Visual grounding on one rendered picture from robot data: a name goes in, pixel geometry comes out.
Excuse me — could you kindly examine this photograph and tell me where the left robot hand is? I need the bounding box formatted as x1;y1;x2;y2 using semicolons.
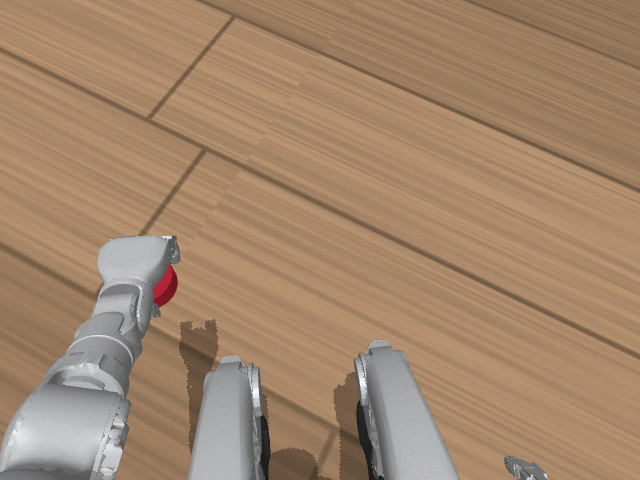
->
97;235;180;318

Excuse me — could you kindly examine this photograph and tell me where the tin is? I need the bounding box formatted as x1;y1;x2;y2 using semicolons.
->
153;264;178;308

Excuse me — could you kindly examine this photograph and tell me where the right robot hand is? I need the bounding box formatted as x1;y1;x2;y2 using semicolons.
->
504;456;548;480

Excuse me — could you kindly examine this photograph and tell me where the left robot arm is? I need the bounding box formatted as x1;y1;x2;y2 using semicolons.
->
0;278;154;480

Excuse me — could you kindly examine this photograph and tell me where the right robot foot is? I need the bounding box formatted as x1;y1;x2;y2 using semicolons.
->
356;400;384;480

